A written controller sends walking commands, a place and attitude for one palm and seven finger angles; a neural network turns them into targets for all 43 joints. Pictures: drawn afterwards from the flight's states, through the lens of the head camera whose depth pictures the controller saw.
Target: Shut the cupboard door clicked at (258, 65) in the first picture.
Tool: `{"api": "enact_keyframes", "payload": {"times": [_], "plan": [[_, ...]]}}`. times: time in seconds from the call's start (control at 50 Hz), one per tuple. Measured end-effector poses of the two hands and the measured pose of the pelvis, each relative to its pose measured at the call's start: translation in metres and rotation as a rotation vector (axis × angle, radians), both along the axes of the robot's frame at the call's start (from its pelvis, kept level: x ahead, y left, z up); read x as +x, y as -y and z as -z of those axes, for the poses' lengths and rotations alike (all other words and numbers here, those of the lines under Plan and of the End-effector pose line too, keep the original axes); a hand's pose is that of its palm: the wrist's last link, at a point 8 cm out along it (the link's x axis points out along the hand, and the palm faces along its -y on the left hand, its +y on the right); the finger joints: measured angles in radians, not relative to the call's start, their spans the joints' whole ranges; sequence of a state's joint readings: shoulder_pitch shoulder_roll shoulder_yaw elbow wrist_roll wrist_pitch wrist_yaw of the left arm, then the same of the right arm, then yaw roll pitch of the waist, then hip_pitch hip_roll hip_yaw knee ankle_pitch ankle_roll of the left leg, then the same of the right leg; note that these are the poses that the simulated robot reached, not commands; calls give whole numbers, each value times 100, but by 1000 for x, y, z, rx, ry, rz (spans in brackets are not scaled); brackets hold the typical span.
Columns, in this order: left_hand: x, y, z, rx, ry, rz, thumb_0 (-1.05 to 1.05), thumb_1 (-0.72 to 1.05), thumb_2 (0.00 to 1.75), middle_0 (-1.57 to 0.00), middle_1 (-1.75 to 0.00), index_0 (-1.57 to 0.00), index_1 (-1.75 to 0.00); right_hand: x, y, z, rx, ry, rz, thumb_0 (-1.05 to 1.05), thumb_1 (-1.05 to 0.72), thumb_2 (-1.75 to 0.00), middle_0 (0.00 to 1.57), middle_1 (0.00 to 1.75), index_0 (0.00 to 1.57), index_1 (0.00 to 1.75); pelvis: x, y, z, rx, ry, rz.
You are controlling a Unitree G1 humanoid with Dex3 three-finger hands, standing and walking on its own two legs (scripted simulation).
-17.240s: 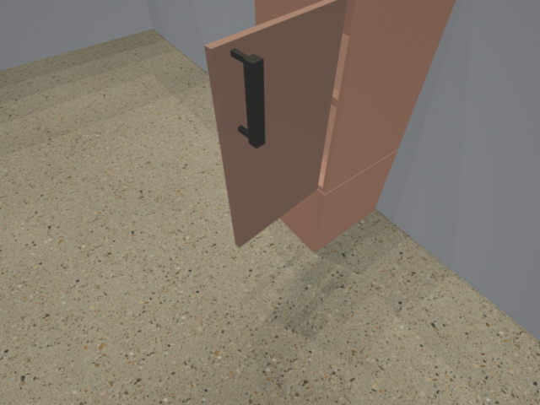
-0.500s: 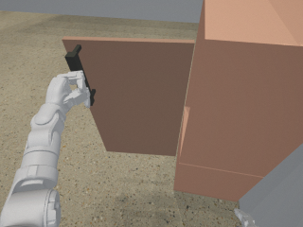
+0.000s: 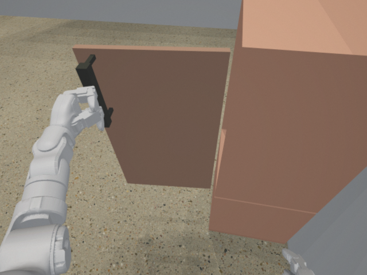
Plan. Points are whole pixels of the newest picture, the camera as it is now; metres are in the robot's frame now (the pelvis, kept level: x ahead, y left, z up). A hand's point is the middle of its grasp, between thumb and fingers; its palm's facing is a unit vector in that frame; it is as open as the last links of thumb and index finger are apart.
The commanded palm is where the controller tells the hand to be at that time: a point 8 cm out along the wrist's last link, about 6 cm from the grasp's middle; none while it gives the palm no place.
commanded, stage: push the door shut along its arc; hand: left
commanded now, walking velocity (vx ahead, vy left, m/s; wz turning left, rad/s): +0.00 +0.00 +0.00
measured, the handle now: (99, 93) +0.50 +0.22 +0.15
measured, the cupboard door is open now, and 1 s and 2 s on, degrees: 96 76 62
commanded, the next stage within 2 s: pull the fist back off the door in 1.80 s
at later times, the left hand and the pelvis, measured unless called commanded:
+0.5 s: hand (110, 97) +0.47 +0.19 +0.16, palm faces -0.17 -0.99 -0.02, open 3.2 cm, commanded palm +0.47 +0.23 +0.15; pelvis +0.00 +0.01 -0.01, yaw +1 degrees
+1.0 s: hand (127, 83) +0.52 +0.16 +0.16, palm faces -0.30 -0.95 +0.00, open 3.1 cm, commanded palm +0.53 +0.20 +0.15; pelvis +0.01 +0.02 -0.02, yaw +0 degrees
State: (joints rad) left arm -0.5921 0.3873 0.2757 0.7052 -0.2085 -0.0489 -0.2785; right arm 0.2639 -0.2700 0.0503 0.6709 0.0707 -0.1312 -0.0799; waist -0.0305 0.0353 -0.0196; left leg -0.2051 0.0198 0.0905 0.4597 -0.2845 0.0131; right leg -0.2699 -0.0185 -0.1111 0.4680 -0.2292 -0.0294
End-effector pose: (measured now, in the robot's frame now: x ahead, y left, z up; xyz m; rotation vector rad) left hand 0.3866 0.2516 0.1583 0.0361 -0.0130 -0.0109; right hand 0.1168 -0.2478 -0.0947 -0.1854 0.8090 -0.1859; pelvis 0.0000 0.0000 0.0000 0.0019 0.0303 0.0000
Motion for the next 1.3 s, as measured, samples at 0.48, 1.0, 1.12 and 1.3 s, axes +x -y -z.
{"api": "enact_keyframes", "payload": {"times": [0.48, 1.0, 1.12, 1.3], "plan": [[65, 8, 1, -15, -31, 150, 1, 93, 93, -130, -150, -131, -150, -93, 20, 18, -82, -278, 86, 1, -90, -90, 20, 30, 20, 30, -4, -7, 8, -6, -101, -13], [133, 37, 2, -28, -53, 298, 2, 91, 90, -130, -150, -129, -150, -136, 3, 20, -104, -459, 158, 1, -90, -90, 20, 30, 20, 30, 7, -24, 16, -23, -218, -1], [147, 53, 2, -41, -49, 322, 2, 90, 90, -130, -150, -129, -150, -139, 2, 21, -99, -476, 178, 1, -90, -90, 20, 30, 20, 30, 11, -24, 18, -24, -234, 7], [167, 73, -2, -51, -54, 349, 2, 90, 90, -130, -150, -129, -150, -149, 3, 24, -88, -513, 222, 1, -90, -90, 20, 30, 20, 30, 16, -19, 20, -20, -257, 23]]}}
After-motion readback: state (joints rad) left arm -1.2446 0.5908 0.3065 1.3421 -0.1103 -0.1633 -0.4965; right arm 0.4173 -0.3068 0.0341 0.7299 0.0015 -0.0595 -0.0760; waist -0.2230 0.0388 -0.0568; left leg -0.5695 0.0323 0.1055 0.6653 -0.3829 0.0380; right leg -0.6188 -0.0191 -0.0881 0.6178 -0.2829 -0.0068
